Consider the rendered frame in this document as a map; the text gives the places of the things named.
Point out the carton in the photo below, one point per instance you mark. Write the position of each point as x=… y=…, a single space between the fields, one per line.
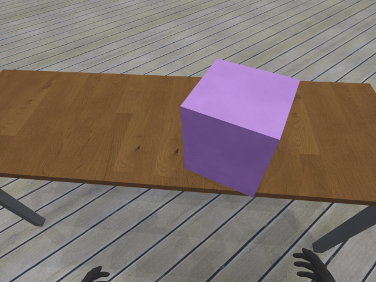
x=232 y=122

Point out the left robot hand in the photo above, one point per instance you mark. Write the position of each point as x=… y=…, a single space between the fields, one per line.
x=95 y=274

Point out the right robot hand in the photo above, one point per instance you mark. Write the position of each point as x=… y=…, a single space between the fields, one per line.
x=320 y=271

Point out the table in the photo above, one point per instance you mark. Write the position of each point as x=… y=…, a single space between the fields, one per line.
x=126 y=130

